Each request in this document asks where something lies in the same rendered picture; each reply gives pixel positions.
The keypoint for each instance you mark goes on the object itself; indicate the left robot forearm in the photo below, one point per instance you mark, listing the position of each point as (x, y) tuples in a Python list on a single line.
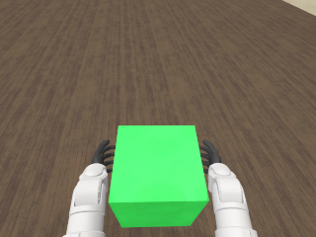
[(88, 204)]

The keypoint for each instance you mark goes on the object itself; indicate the carton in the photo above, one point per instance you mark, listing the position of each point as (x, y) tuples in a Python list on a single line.
[(157, 178)]

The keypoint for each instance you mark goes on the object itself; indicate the right robot forearm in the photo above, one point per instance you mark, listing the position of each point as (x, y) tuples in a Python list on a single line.
[(229, 203)]

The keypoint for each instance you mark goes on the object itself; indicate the right robot hand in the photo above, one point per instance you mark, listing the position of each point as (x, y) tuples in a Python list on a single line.
[(212, 155)]

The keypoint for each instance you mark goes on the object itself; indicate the left robot hand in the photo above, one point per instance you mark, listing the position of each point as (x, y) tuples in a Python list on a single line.
[(100, 155)]

